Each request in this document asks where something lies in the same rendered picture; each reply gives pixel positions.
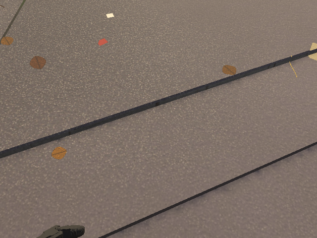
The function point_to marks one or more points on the robot left hand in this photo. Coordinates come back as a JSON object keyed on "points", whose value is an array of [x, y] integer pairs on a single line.
{"points": [[67, 231]]}

